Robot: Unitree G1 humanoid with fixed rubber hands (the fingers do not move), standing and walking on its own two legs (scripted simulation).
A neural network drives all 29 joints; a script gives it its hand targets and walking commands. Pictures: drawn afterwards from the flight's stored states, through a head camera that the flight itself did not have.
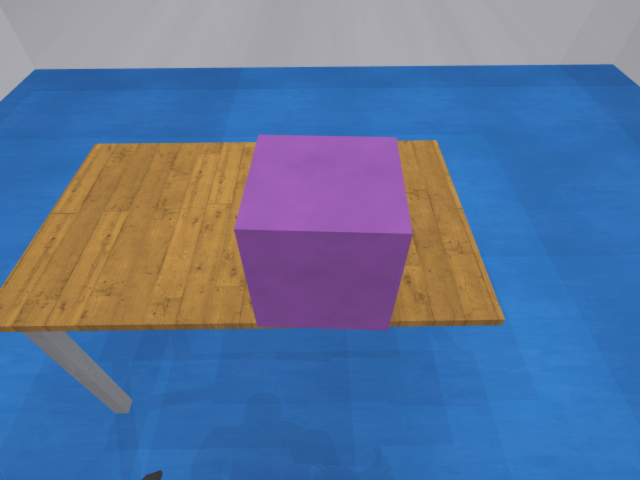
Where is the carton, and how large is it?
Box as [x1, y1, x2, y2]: [234, 135, 412, 330]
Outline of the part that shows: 258,135 234,227 257,325 387,330 412,234 396,137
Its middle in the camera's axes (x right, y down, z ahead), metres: +0.01 -0.02 +0.72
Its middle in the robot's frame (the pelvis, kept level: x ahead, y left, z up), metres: +0.55 +0.01 -0.05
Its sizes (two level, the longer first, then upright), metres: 0.249 0.239 0.267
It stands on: a table, 0.58 m high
